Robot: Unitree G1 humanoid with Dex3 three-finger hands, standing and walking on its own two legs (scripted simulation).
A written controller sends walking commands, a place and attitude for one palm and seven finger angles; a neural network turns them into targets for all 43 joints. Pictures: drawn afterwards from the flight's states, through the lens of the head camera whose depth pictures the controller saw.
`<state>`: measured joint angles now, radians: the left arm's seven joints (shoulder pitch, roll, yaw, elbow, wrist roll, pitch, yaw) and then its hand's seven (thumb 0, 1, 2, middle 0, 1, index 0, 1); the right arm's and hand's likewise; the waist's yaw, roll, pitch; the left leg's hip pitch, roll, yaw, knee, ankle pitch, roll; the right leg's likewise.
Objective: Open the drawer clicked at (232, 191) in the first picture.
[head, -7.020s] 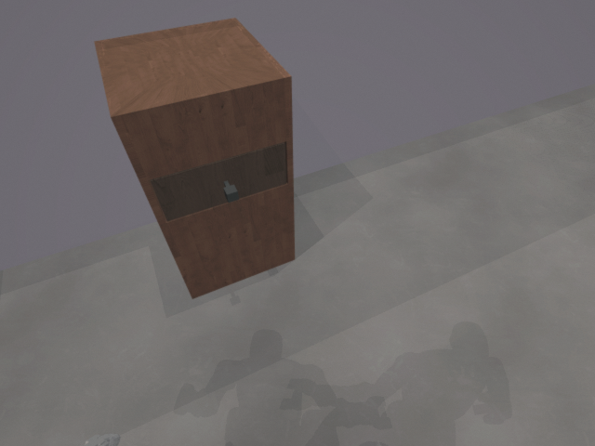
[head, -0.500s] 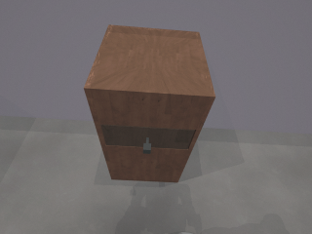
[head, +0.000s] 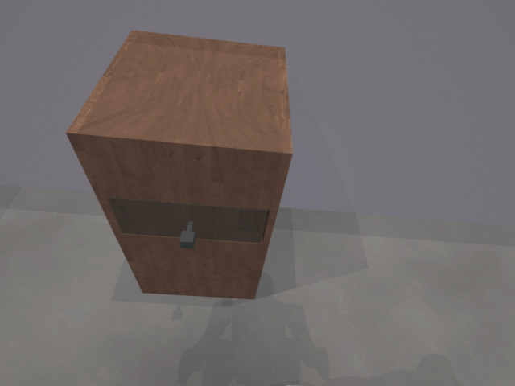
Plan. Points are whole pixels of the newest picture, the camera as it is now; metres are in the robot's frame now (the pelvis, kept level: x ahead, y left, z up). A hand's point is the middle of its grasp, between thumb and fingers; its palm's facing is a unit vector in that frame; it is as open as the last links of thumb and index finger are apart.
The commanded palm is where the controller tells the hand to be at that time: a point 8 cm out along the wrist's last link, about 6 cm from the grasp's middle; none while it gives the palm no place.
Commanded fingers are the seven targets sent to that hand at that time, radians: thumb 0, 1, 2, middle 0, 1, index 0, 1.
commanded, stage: come to a stop and stand still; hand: left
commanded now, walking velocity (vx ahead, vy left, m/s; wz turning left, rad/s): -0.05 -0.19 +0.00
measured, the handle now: (188, 234) +0.49 +0.18 -0.23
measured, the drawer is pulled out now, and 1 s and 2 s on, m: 0.00 0.00 0.00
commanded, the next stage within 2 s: look again from close up in 0.94 s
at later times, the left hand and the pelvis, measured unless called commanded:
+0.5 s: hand out of the picture +0.01 +0.10 -0.15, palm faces +0.07 -0.97 -0.24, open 7.3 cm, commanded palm none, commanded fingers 0.00 0.90 0.90 -0.20 -0.30 -0.20 -0.30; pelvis +0.00 -0.08 +0.01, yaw +1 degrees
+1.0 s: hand out of the picture +0.04 +0.13 -0.15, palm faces +0.00 -0.96 -0.26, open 7.4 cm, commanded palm none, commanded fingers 0.00 0.90 0.90 -0.20 -0.30 -0.20 -0.30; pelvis +0.00 -0.06 +0.01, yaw -1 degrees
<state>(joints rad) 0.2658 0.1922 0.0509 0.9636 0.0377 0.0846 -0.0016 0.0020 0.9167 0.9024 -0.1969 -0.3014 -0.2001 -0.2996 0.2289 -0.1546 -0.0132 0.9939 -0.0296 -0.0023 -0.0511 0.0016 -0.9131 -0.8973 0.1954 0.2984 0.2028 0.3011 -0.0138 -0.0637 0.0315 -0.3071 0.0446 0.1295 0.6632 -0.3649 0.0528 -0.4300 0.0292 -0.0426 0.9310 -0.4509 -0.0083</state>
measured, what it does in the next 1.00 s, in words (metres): steps on the spot: right foot, then left foot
